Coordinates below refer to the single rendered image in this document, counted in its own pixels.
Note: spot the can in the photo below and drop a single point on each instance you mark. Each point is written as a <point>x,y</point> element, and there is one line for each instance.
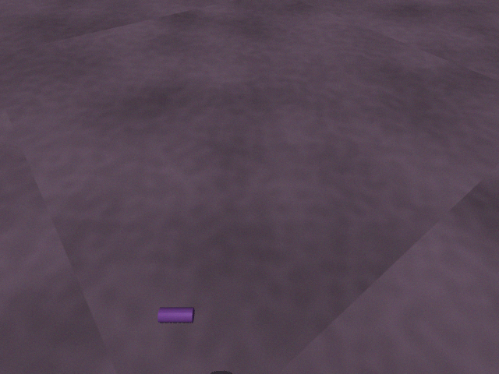
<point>175,315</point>

